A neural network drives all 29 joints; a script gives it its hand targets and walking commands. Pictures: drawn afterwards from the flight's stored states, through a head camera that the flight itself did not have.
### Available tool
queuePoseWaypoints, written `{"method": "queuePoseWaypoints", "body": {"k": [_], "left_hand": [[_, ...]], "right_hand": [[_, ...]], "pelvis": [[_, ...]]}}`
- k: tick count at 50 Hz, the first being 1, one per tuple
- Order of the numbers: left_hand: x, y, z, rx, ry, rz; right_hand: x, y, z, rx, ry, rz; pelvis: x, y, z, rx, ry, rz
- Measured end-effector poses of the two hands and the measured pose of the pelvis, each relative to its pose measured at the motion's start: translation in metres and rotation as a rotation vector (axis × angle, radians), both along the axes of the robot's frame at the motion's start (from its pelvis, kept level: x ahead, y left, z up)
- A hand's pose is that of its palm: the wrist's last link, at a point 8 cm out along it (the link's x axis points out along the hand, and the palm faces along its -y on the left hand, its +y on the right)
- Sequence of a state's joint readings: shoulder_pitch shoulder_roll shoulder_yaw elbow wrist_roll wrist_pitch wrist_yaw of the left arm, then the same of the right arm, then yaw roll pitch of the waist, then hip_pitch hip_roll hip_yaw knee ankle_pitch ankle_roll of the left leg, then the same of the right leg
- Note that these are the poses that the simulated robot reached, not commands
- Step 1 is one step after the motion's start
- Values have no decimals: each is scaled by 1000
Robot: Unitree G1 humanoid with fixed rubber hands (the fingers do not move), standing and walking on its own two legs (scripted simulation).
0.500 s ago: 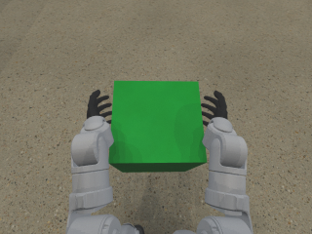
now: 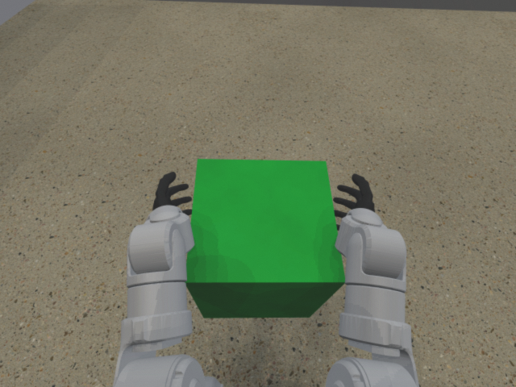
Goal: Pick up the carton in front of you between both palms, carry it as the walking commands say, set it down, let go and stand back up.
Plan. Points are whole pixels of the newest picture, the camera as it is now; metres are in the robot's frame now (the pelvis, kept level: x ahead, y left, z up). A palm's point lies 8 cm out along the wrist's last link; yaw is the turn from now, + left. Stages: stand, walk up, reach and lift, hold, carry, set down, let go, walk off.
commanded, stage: carry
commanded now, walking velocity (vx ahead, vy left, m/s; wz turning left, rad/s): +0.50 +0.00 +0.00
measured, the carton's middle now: (259, 246) +0.35 +0.01 -0.02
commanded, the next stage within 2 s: none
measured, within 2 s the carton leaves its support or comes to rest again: neither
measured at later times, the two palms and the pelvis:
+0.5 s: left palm (191, 109) +0.59 +0.16 +0.09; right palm (333, 115) +0.58 -0.12 +0.10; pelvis +0.31 +0.03 +0.01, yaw -3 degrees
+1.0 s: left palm (224, 38) +0.88 +0.12 +0.11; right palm (335, 39) +0.89 -0.16 +0.10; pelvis +0.62 -0.03 +0.01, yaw +0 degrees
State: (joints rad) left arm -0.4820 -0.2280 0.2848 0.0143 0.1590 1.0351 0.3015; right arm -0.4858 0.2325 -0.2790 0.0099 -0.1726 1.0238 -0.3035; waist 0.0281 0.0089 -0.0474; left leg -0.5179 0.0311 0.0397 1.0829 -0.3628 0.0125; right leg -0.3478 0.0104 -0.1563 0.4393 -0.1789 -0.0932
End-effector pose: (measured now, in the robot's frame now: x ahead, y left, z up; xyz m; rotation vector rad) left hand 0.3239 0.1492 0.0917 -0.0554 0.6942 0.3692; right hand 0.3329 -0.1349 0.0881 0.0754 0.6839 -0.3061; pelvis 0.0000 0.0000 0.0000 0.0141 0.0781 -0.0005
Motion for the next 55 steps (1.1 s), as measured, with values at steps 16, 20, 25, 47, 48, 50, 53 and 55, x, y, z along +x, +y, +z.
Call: {"method": "queuePoseWaypoints", "body": {"k": [16,20,25,47,48,50,53,55], "left_hand": [[187,15,9,25,-77,-121],[223,15,-2,9,6,-177],[270,10,0,14,49,-217],[515,-30,5,54,53,-122],[527,-29,8,52,41,-120],[552,-28,14,48,10,-123],[593,-25,22,45,-39,-136],[622,-21,23,44,-59,-147]], "right_hand": [[169,15,17,-66,-77,54],[201,17,8,-68,7,53],[243,12,10,-68,51,39],[517,-30,5,-39,37,145],[529,-30,8,-39,25,146],[553,-29,15,-40,-6,141],[590,-26,24,-47,-53,123],[615,-22,27,-56,-73,111]], "pelvis": [[210,27,-12,12,-3,-33],[255,35,-5,-1,2,-54],[310,35,8,-24,3,-54],[583,-30,9,3,-2,8],[594,-30,10,5,-1,6],[618,-28,11,4,0,3],[658,-22,10,0,-1,1],[688,-16,6,-5,-3,-1]]}}
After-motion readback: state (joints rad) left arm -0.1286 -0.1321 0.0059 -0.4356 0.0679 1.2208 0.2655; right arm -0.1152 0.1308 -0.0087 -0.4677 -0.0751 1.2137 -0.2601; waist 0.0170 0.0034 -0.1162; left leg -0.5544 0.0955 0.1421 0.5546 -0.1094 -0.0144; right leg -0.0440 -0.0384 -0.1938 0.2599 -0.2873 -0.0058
